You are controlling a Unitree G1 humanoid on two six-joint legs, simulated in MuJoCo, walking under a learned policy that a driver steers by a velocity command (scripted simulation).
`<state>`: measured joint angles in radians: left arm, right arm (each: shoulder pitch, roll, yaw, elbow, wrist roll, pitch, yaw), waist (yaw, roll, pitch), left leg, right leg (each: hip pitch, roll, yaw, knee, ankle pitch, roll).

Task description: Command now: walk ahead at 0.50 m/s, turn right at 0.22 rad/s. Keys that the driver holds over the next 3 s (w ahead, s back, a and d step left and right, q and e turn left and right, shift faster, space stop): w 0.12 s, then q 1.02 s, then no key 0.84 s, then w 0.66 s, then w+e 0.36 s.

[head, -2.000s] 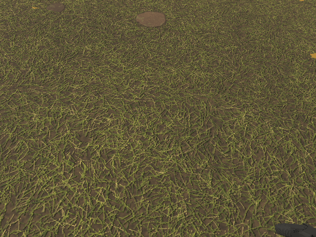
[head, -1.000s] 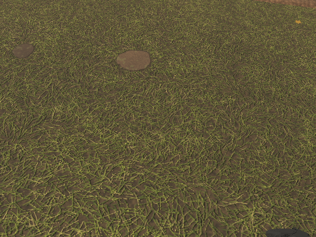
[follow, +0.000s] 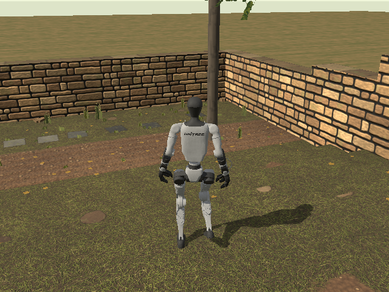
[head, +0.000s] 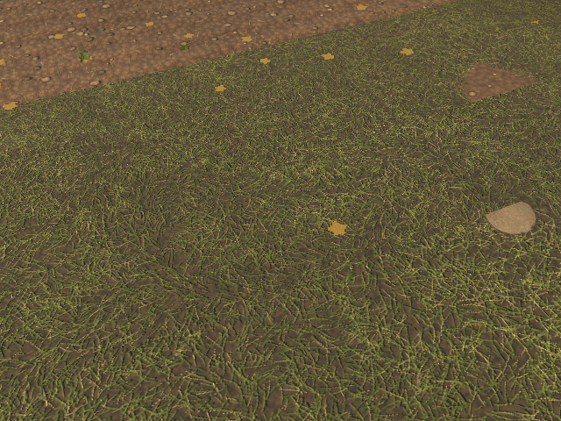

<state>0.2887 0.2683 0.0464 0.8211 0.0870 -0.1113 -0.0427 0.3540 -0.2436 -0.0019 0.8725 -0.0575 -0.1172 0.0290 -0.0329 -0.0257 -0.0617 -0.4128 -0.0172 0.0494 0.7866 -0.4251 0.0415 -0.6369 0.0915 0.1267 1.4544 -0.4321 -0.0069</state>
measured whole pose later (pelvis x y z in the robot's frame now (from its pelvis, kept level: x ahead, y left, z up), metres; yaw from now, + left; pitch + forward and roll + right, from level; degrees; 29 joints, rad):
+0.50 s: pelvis +0.23 -0.02 -0.04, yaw +6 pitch +3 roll -4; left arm 0.46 0.16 -0.05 0.87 0.07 -0.13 0.03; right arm 0.14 -0.25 -0.03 0.81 -0.09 -0.07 0.07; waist 0.08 0.05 -0.06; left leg -0.67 0.08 0.00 0.69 0.41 0.04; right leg -0.34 -0.03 -0.19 1.01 -0.71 0.00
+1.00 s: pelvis +0.41 +0.03 -0.14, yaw +24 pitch +4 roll +1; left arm 0.08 0.28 0.01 0.78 0.04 -0.04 0.01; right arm 0.23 -0.30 -0.09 0.69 -0.03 -0.08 0.08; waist -0.05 0.02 -0.02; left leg -0.30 -0.12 -0.10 0.40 -0.16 0.08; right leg -0.45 -0.02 0.03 0.63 -0.26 0.06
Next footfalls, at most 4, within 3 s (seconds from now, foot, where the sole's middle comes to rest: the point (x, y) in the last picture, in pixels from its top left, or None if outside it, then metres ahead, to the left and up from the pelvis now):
0.20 right None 0.18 -0.14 -0.74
0.62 left None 0.43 0.14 -0.92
1.04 right None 0.53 -0.05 -0.92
1.42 left None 0.40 0.14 -0.92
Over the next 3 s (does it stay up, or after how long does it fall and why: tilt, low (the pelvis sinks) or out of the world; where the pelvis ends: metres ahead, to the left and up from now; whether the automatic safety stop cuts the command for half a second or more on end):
stays up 0.78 0.32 -0.20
